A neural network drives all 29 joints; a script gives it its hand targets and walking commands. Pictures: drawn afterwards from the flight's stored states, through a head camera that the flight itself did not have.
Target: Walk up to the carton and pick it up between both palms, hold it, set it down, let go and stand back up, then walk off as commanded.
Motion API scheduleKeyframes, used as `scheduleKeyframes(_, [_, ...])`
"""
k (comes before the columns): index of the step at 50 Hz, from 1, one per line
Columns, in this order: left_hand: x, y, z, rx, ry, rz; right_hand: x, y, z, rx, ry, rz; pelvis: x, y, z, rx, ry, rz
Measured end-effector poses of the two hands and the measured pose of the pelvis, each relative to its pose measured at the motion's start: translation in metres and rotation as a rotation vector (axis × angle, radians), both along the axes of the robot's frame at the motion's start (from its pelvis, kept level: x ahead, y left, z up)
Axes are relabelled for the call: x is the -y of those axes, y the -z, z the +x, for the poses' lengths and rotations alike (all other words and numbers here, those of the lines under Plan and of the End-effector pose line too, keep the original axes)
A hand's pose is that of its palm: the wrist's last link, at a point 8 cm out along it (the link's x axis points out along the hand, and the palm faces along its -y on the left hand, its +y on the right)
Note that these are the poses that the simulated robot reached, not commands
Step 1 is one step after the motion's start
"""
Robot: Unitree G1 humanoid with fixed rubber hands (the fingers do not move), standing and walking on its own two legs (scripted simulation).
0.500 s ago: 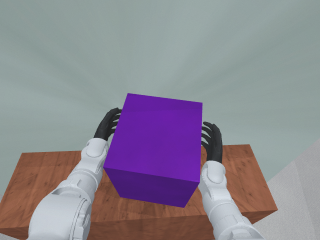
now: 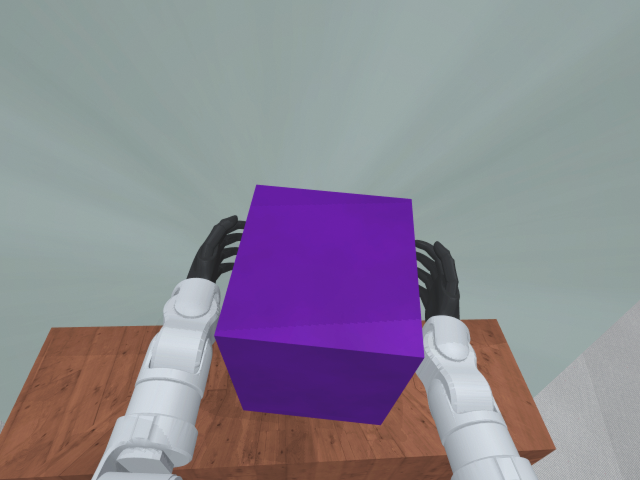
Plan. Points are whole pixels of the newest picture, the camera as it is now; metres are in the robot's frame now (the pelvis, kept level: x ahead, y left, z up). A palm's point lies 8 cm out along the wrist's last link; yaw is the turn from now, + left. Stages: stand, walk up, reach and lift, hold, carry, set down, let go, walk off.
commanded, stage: reach and lift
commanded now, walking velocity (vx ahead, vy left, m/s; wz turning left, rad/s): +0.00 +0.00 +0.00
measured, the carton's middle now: (321, 311) +0.35 -0.04 +0.03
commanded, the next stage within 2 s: hold in 1.64 s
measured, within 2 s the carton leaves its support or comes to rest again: neither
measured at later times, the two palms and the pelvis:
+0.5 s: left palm (184, 266) +0.35 +0.12 +0.14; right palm (437, 267) +0.33 -0.17 +0.13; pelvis -0.03 -0.03 +0.00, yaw +1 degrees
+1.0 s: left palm (180, 264) +0.34 +0.12 +0.15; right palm (439, 265) +0.33 -0.17 +0.14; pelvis -0.02 -0.01 +0.00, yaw +1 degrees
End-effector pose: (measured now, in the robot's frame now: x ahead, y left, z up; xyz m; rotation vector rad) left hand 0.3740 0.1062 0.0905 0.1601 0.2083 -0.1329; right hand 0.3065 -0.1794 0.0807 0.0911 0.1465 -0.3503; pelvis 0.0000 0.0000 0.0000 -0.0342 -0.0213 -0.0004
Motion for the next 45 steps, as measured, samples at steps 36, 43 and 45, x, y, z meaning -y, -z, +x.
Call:
scheduleKeyframes(36, [-0.025, -0.043, -0.029, -0.006, -0.173, -0.028, -0.018, -0.05, 0.021, 0.0, -0.178, -0.064, 0.013, -0.001, -0.017, 0.084, -0.018, 0.017])
scheduleKeyframes(43, [-0.027, -0.05, -0.032, 0.009, -0.178, -0.026, -0.02, -0.054, 0.018, 0.018, -0.176, -0.06, 0.007, -0.001, -0.016, 0.095, -0.019, 0.013])
scheduleKeyframes(45, [-0.025, -0.053, -0.032, 0.012, -0.181, -0.023, -0.018, -0.056, 0.018, 0.023, -0.177, -0.057, 0.006, 0.0, -0.016, 0.096, -0.016, 0.012])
